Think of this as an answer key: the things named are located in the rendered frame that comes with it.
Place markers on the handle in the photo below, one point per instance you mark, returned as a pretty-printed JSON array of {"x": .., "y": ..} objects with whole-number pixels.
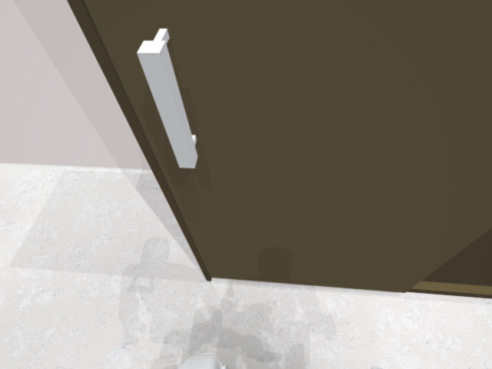
[{"x": 156, "y": 63}]

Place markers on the wardrobe door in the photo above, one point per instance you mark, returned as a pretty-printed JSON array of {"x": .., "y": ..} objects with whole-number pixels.
[
  {"x": 472, "y": 265},
  {"x": 341, "y": 143}
]

